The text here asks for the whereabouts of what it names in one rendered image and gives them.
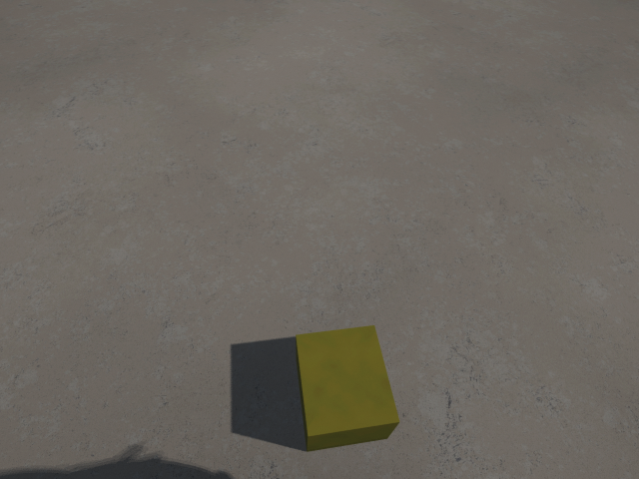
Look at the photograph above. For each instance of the carton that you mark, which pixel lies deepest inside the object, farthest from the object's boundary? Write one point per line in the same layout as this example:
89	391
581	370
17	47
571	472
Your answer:
345	392

